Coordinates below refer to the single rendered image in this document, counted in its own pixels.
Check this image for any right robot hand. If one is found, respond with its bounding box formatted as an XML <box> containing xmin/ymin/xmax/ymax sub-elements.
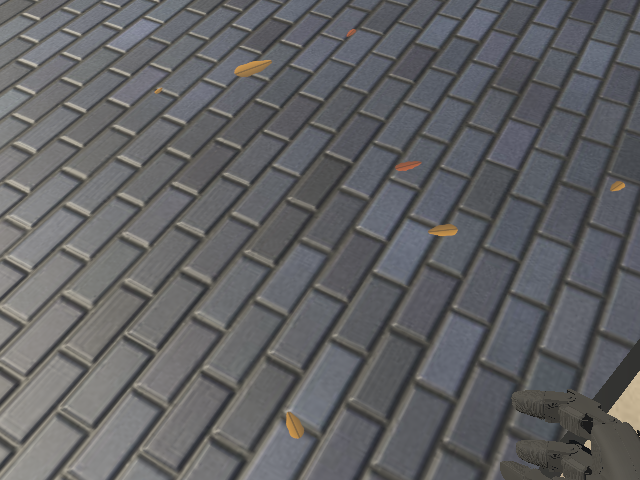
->
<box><xmin>500</xmin><ymin>389</ymin><xmax>640</xmax><ymax>480</ymax></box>

